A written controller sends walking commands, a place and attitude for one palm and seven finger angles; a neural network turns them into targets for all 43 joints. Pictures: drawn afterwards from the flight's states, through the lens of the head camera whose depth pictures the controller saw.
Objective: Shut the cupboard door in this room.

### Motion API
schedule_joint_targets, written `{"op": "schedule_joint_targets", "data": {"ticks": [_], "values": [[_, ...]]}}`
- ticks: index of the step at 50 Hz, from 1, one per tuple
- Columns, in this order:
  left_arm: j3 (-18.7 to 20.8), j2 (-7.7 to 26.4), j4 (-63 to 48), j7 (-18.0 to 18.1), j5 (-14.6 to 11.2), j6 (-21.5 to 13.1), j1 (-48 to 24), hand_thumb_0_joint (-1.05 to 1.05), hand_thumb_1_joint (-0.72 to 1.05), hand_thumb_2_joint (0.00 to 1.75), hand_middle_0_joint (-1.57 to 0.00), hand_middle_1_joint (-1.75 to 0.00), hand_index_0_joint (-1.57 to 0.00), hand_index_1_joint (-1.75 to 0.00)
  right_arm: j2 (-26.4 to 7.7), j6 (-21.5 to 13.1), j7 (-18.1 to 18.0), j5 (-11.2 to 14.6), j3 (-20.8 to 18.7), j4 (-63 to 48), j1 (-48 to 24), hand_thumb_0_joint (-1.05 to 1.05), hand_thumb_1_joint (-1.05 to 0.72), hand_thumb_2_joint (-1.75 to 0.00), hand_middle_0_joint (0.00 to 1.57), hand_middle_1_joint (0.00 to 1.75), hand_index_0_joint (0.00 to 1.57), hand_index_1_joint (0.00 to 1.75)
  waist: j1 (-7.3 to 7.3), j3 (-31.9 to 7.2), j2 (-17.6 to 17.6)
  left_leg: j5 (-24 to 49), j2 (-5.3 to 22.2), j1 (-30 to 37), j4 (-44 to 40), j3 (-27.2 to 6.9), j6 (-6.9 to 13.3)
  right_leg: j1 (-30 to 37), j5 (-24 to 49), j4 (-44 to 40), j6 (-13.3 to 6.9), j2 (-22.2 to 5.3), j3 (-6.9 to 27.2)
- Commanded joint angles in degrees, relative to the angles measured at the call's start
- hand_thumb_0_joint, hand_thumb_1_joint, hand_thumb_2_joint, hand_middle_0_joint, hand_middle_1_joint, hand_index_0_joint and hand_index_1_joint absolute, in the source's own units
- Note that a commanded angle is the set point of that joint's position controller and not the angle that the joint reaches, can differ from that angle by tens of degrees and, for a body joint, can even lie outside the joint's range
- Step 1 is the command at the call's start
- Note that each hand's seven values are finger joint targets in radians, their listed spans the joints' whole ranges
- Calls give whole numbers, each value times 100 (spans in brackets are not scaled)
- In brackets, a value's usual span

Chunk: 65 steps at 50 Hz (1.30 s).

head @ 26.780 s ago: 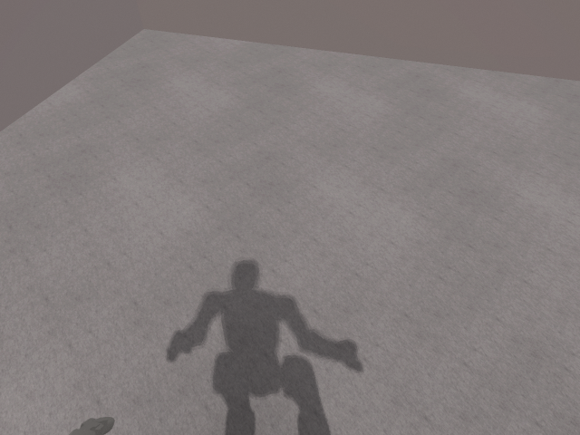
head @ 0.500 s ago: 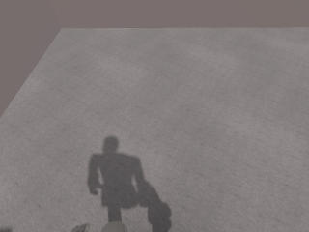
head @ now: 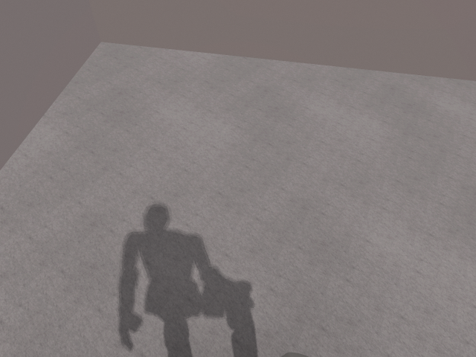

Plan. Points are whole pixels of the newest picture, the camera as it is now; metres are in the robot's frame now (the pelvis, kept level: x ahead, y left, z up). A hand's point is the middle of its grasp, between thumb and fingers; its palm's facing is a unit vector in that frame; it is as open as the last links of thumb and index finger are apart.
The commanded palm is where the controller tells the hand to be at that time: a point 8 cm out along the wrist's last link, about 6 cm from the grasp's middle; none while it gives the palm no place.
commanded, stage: walk around to get in front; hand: left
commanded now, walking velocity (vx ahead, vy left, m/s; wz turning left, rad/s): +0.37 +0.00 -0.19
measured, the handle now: out of the picture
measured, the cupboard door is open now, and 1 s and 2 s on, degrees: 85 85 85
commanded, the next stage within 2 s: walk to a spot facing it in 0.88 s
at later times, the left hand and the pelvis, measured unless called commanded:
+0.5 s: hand (203, 253) +0.36 +0.10 -0.17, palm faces -0.08 -0.98 -0.19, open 7.3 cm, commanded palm none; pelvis +0.23 -0.06 -0.01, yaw -4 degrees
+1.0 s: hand (184, 228) +0.43 +0.16 -0.19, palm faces +0.01 -0.99 -0.14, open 7.4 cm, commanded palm none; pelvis +0.46 -0.01 -0.01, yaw -4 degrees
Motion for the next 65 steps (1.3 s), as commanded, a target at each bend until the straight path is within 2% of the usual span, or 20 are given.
{"op": "schedule_joint_targets", "data": {"ticks": [1,12,14,16,17,18,19,20,22,25,38,41,42,43,44,47,49,53,61,65], "values": [[91,91,-471,-36,51,-35,-23,0,90,90,-20,-30,-20,-30,-553,-88,-52,11,-166,201,964,0,-90,-90,20,30,20,30,-117,-11,669,1010,1417,507,-1817,-967,320,-1045,840,158,154,-338,201],[26,81,-1233,-116,9,-55,-1829,0,90,90,-20,-30,-20,-30,-633,-52,-79,-46,-173,620,1875,0,-90,-90,20,30,20,30,-483,466,875,2711,1445,1331,-1507,-356,369,-974,1123,-2659,23,-132,-372],[41,149,-1218,-100,9,-94,-1664,0,90,90,-20,-30,-20,-30,-724,-31,-89,-40,-184,675,1854,0,-90,-90,20,30,20,30,-337,301,905,3780,1486,1507,-1121,-254,326,-461,870,-2998,-149,90,-529],[90,374,-892,-59,22,-174,-523,0,90,90,-20,-30,-20,-30,-869,-6,-86,-3,-213,683,1652,0,-90,-90,20,30,20,30,216,-380,747,4824,1365,1623,184,-74,147,916,972,-3594,-313,411,-721],[173,638,-602,-26,61,-253,323,0,90,90,-20,-30,-20,-30,-856,-4,-55,28,-202,660,1577,0,-90,-90,20,30,20,30,594,-890,494,4276,1141,825,1366,59,-51,2453,1420,-3855,-417,283,-561],[329,1267,-364,63,86,-327,1121,0,90,90,-20,-30,-20,-30,-530,-21,13,109,-142,550,1714,0,-90,-90,20,30,20,30,827,-1638,-659,1654,551,-814,3132,218,-269,4126,2044,-3913,-869,-1188,1167],[376,1649,-260,91,-37,-314,1265,0,90,90,-20,-30,-20,-30,-357,-5,-11,134,-101,385,1725,0,-90,-90,20,30,20,30,589,-1850,-1073,-1806,-130,-1952,4792,-314,-401,4541,3286,-4293,-1484,-2228,2802],[394,1609,-374,110,-97,-298,889,0,90,90,-20,-30,-20,-30,-430,53,-9,152,-128,334,1272,0,-90,-90,20,30,20,30,640,-1676,-874,-1590,154,-2091,5296,-1053,-303,3824,2510,-4623,-1458,-2217,2804],[225,1022,-602,136,-96,-286,-70,0,90,90,-20,-30,-20,-30,-346,123,16,60,-165,256,810,0,-90,-90,20,30,20,30,208,-371,95,-625,605,-2326,5053,-1200,-275,2238,1511,-4962,-1065,-1762,1791],[70,559,-629,138,-28,-363,-382,0,90,90,-20,-30,-20,-30,-146,318,64,-26,-140,402,1245,0,-90,-90,20,30,20,30,-234,-66,-413,-147,656,-1753,4223,-984,-422,1018,1162,-5398,-703,-1217,735],[73,841,-311,150,-2,-455,265,0,90,90,-20,-30,-20,-30,-365,206,295,-15,-91,-397,-633,0,-90,-90,20,30,20,30,32,258,-291,392,398,-1724,1004,-544,-336,2262,2168,-5391,-740,-1255,170],[85,909,-270,147,-21,-403,187,0,90,90,-20,-30,-20,-30,-661,125,208,-55,-162,-132,298,0,-90,-90,20,30,20,30,-479,-214,87,423,20,-16,256,-283,-183,2024,3305,-3921,-530,-1013,-231],[68,802,-330,129,-51,-396,201,0,90,90,-20,-30,-20,-30,-1036,79,152,-101,-254,117,1231,0,-90,-90,20,30,20,30,-839,-828,635,673,399,1487,-24,-777,6,1275,2857,-2550,-277,-647,-499],[24,435,-451,61,-111,-384,457,0,90,90,-20,-30,-20,-30,-1760,45,86,-155,-423,292,1997,0,-90,-90,20,30,20,30,-970,-1473,2096,1187,1952,2823,-430,-2892,584,-266,-34,-640,14,224,-768],[2,491,-604,87,-75,-399,225,0,90,90,-20,-30,-20,-30,-1829,113,42,-58,-412,380,2106,0,-90,-90,20,30,20,30,-976,-1636,2160,1054,2429,2807,-960,-3511,861,-823,-1389,385,-51,322,-94],[19,378,-514,10,-15,-288,-337,0,90,90,-20,-30,-20,-30,-1016,47,-16,-46,-221,78,929,0,-90,-90,20,30,20,30,-520,-273,582,534,2048,953,-1406,-2356,651,-1124,-221,719,-18,-347,315],[17,146,-418,8,25,-145,-65,0,90,90,-20,-30,-20,-30,-731,-29,-45,-20,-135,124,764,0,-90,-90,20,30,20,30,-242,-138,686,1335,1667,393,-1514,-1471,434,-723,153,353,84,-371,249],[3,10,-443,75,12,-47,55,0,90,90,-20,-30,-20,-30,-556,-63,-65,46,-107,214,828,0,-90,-90,20,30,20,30,-32,-217,684,3365,1195,188,-1423,-921,495,-380,668,-440,338,-361,-4],[34,304,-1055,152,-55,20,-1027,0,90,90,-20,-30,-20,-30,-891,211,-59,3,-243,272,1014,0,-90,-90,20,30,20,30,-245,-283,1050,4174,1146,639,-619,-1458,558,9,330,-2347,450,13,-249],[108,539,-1047,165,-85,-72,-496,0,90,90,-20,-30,-20,-30,-906,353,-56,26,-295,132,750,0,-90,-90,20,30,20,30,100,-461,677,2529,755,-57,332,-1672,129,1653,1553,-4294,408,-68,-226]]}}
